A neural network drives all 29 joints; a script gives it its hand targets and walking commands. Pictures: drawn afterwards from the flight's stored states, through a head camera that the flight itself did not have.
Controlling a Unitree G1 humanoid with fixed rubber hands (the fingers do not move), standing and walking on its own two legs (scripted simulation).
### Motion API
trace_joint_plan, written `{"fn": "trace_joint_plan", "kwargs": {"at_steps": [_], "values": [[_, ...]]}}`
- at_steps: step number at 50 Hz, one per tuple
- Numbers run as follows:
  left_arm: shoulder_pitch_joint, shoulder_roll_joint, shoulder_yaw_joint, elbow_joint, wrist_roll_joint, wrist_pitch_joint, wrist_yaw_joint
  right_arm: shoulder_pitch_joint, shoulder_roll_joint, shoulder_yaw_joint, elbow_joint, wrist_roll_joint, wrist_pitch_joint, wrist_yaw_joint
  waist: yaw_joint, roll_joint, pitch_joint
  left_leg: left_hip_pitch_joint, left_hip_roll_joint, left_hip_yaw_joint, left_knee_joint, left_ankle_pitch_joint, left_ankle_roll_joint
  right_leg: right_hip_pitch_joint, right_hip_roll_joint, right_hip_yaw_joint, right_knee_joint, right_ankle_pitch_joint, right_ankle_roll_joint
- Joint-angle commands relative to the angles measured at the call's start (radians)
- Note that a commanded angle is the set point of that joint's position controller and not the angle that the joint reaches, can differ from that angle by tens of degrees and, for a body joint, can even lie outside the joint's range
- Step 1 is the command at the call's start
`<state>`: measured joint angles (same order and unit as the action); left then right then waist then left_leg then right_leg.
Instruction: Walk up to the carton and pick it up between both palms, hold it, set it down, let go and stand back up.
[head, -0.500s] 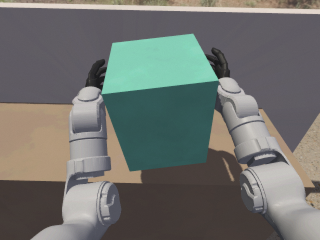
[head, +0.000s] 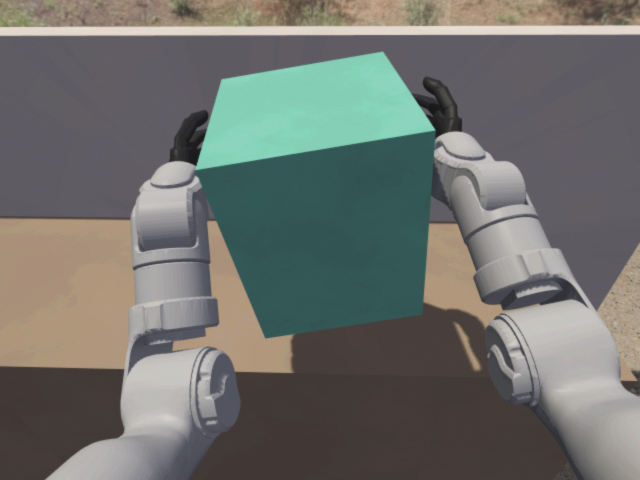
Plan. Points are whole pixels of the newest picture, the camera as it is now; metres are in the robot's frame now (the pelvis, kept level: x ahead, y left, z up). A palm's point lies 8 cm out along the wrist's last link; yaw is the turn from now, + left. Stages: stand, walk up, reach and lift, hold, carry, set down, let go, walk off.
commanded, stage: hold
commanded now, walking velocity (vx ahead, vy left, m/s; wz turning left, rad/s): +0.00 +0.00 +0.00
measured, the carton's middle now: (322, 198) +0.38 +0.00 +0.23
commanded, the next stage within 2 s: none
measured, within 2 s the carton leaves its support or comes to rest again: neither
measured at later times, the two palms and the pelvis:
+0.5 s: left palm (188, 173) +0.37 +0.15 +0.27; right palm (442, 139) +0.38 -0.14 +0.30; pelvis +0.00 +0.00 +0.00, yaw +0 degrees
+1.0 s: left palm (184, 171) +0.37 +0.15 +0.28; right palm (441, 136) +0.37 -0.14 +0.31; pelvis +0.00 +0.00 +0.00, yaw +0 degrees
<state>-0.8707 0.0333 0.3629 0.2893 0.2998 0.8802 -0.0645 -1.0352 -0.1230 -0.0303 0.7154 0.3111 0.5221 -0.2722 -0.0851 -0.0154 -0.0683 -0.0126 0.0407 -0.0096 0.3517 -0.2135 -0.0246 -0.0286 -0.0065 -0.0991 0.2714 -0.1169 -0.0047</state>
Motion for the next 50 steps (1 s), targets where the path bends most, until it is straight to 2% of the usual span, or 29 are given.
{"fn": "trace_joint_plan", "kwargs": {"at_steps": [1,3,5,7,10,13,18,19,23,24,26,28,35,37,40,50], "values": [[-0.761,-0.532,-0.364,-0.092,-0.152,-0.086,-0.128,-0.696,0.685,0.286,-0.238,0.149,0.014,0.106,0.004,0.033,-0.284,-0.158,-0.089,0.029,-0.067,0.194,-0.018,0.266,0.078,0.057,0.021,0.142,0.046],[-0.778,-0.529,-0.359,-0.086,-0.15,-0.088,-0.129,-0.702,0.691,0.277,-0.226,0.147,0.018,0.106,0.005,0.036,-0.289,-0.175,-0.088,0.031,-0.078,0.153,-0.012,0.27,0.074,0.064,0.019,0.111,0.044],[-0.786,-0.544,-0.371,-0.101,-0.167,-0.091,-0.125,-0.725,0.704,0.288,-0.269,0.16,0.014,0.107,0.007,0.042,-0.339,-0.17,-0.09,0.03,-0.067,0.192,-0.015,0.28,0.076,0.065,0.029,0.153,0.046],[-0.772,-0.534,-0.374,-0.097,-0.167,-0.086,-0.125,-0.714,0.69,0.292,-0.262,0.169,0.022,0.1,0.001,0.04,-0.336,-0.144,-0.092,0.031,-0.053,0.229,-0.019,0.279,0.079,0.062,0.028,0.181,0.049],[-0.784,-0.525,-0.368,-0.1,-0.164,-0.084,-0.129,-0.696,0.682,0.282,-0.244,0.168,0.034,0.095,-0.003,0.041,-0.305,-0.151,-0.089,0.024,-0.066,0.186,-0.022,0.259,0.076,0.062,0.022,0.139,0.048],[-0.79,-0.534,-0.381,-0.116,-0.177,-0.087,-0.129,-0.703,0.685,0.28,-0.26,0.168,0.033,0.096,-0.011,0.048,-0.326,-0.147,-0.091,0.021,-0.057,0.214,-0.025,0.259,0.077,0.062,0.026,0.159,0.044],[-0.792,-0.536,-0.378,-0.12,-0.174,-0.08,-0.131,-0.716,0.68,0.282,-0.262,0.181,0.036,0.097,-0.002,0.064,-0.343,-0.145,-0.089,0.021,-0.052,0.215,-0.031,0.265,0.08,0.06,0.031,0.153,0.042],[-0.786,-0.54,-0.388,-0.123,-0.178,-0.079,-0.129,-0.714,0.679,0.284,-0.275,0.185,0.037,0.095,-0.011,0.071,-0.343,-0.137,-0.091,0.022,-0.041,0.244,-0.036,0.265,0.079,0.063,0.033,0.184,0.043],[-0.779,-0.516,-0.372,-0.124,-0.166,-0.076,-0.13,-0.684,0.67,0.293,-0.251,0.19,0.051,0.089,-0.008,0.05,-0.309,-0.13,-0.091,0.021,-0.045,0.25,-0.034,0.272,0.081,0.061,0.029,0.192,0.047],[-0.778,-0.523,-0.371,-0.123,-0.166,-0.077,-0.131,-0.696,0.677,0.297,-0.268,0.192,0.049,0.09,0.0,0.043,-0.317,-0.137,-0.092,0.021,-0.049,0.239,-0.033,0.274,0.079,0.065,0.031,0.186,0.046],[-0.777,-0.534,-0.377,-0.118,-0.174,-0.077,-0.132,-0.713,0.674,0.294,-0.29,0.188,0.046,0.091,-0.006,0.036,-0.324,-0.134,-0.092,0.02,-0.048,0.237,-0.029,0.263,0.082,0.061,0.03,0.183,0.048],[-0.795,-0.531,-0.377,-0.129,-0.175,-0.08,-0.131,-0.72,0.686,0.297,-0.291,0.191,0.044,0.093,0.003,0.047,-0.337,-0.137,-0.093,0.017,-0.047,0.243,-0.028,0.261,0.077,0.065,0.032,0.186,0.046],[-0.79,-0.53,-0.369,-0.109,-0.165,-0.072,-0.132,-0.709,0.666,0.276,-0.246,0.183,0.046,0.098,0.002,0.055,-0.31,-0.152,-0.087,0.02,-0.062,0.208,-0.027,0.264,0.081,0.064,0.028,0.147,0.041],[-0.794,-0.527,-0.358,-0.086,-0.164,-0.073,-0.131,-0.722,0.67,0.272,-0.235,0.174,0.047,0.101,0.007,0.041,-0.292,-0.162,-0.085,0.019,-0.065,0.199,-0.024,0.261,0.082,0.061,0.029,0.14,0.044],[-0.807,-0.532,-0.369,-0.091,-0.176,-0.079,-0.133,-0.717,0.668,0.263,-0.23,0.173,0.044,0.101,-0.006,0.057,-0.323,-0.155,-0.089,0.02,-0.061,0.2,-0.026,0.258,0.08,0.067,0.03,0.145,0.04],[-0.806,-0.526,-0.355,-0.061,-0.164,-0.083,-0.128,-0.727,0.665,0.251,-0.201,0.172,0.04,0.106,0.001,0.062,-0.308,-0.175,-0.087,0.019,-0.066,0.185,-0.027,0.261,0.078,0.064,0.03,0.121,0.037]]}}
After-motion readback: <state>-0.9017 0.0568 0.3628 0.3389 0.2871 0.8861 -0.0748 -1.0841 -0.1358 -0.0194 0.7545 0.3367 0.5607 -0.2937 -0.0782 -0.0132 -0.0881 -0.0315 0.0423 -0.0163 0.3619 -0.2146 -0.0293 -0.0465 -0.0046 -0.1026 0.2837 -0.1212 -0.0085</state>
